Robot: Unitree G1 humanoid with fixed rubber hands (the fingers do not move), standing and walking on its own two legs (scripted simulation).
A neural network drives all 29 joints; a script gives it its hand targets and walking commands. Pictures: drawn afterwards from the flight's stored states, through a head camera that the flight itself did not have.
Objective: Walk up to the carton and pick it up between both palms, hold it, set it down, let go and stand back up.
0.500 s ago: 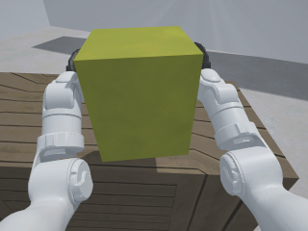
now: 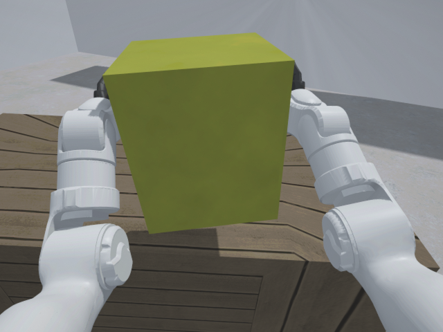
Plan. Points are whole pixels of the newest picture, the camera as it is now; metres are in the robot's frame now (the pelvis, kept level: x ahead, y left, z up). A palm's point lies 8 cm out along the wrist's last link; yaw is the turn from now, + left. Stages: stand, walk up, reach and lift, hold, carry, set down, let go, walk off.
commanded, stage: hold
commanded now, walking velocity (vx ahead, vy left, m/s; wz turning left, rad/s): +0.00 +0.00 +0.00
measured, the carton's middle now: (204, 129) +0.37 +0.00 +0.27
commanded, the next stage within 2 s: none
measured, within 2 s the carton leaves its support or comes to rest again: neither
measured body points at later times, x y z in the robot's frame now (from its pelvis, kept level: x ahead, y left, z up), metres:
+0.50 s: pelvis -0.01 -0.01 +0.00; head -0.10 -0.01 +0.44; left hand +0.38 +0.14 +0.33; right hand +0.38 -0.16 +0.34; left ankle -0.01 +0.11 -0.75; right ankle +0.04 -0.11 -0.75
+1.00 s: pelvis -0.01 -0.02 +0.00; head -0.09 -0.01 +0.44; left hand +0.39 +0.14 +0.32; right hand +0.39 -0.16 +0.34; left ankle -0.01 +0.11 -0.75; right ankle +0.04 -0.11 -0.75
